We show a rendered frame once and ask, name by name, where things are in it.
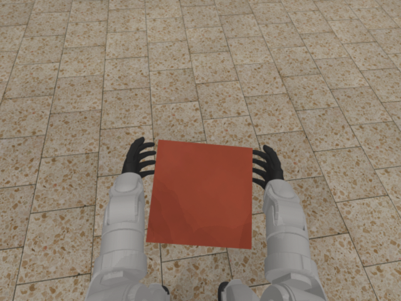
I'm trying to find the robot right thigh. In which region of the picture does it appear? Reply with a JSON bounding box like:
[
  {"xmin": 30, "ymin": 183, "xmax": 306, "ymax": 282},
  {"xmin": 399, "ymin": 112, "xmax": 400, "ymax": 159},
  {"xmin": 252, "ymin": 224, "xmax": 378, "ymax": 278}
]
[{"xmin": 221, "ymin": 284, "xmax": 260, "ymax": 301}]

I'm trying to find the robot left upper arm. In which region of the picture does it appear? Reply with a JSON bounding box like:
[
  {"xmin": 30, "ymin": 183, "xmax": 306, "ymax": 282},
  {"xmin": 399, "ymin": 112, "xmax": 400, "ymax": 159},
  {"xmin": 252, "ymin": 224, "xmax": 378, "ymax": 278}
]
[{"xmin": 86, "ymin": 282, "xmax": 154, "ymax": 301}]

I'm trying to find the right robot hand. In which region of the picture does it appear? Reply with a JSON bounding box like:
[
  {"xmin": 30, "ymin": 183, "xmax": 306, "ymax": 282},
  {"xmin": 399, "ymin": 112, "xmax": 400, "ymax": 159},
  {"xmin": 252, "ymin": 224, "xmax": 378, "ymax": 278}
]
[{"xmin": 253, "ymin": 145, "xmax": 284, "ymax": 189}]

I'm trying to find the robot right forearm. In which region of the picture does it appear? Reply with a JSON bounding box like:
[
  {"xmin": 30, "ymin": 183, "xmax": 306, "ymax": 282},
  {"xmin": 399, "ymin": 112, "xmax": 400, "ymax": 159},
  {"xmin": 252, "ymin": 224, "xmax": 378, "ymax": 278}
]
[{"xmin": 263, "ymin": 179, "xmax": 328, "ymax": 301}]

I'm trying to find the left robot hand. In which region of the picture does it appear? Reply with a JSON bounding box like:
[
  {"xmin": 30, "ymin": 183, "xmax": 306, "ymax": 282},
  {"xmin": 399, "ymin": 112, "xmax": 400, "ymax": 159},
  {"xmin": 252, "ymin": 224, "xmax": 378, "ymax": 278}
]
[{"xmin": 122, "ymin": 137, "xmax": 156, "ymax": 178}]

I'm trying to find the left robot foot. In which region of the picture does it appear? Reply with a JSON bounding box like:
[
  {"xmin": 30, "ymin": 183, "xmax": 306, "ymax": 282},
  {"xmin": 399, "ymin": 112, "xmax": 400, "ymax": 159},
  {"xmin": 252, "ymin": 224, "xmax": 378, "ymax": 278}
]
[{"xmin": 162, "ymin": 285, "xmax": 169, "ymax": 295}]

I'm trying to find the robot left forearm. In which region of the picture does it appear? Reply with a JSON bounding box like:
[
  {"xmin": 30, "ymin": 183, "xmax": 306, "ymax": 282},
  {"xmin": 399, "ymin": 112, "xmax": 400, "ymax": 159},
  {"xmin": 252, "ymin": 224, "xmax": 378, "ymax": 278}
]
[{"xmin": 84, "ymin": 172, "xmax": 147, "ymax": 301}]

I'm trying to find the robot right upper arm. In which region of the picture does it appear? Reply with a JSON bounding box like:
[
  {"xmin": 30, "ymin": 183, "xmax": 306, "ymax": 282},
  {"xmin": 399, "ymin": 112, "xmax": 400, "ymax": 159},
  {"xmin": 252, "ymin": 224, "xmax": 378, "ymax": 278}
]
[{"xmin": 260, "ymin": 283, "xmax": 325, "ymax": 301}]

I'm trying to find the carton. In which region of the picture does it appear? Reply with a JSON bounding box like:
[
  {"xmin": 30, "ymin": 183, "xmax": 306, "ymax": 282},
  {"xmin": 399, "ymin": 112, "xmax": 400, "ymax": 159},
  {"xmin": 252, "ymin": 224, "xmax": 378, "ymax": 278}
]
[{"xmin": 146, "ymin": 140, "xmax": 253, "ymax": 249}]

